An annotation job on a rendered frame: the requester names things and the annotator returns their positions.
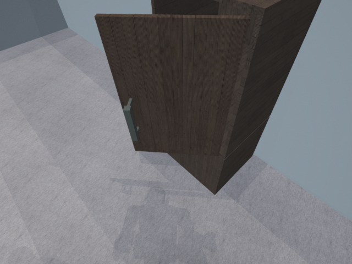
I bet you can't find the cupboard door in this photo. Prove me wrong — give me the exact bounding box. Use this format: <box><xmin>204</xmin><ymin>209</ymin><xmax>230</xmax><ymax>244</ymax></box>
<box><xmin>95</xmin><ymin>14</ymin><xmax>250</xmax><ymax>156</ymax></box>

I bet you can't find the handle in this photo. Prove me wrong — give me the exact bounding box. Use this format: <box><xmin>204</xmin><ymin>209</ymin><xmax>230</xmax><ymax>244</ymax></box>
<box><xmin>123</xmin><ymin>98</ymin><xmax>140</xmax><ymax>141</ymax></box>

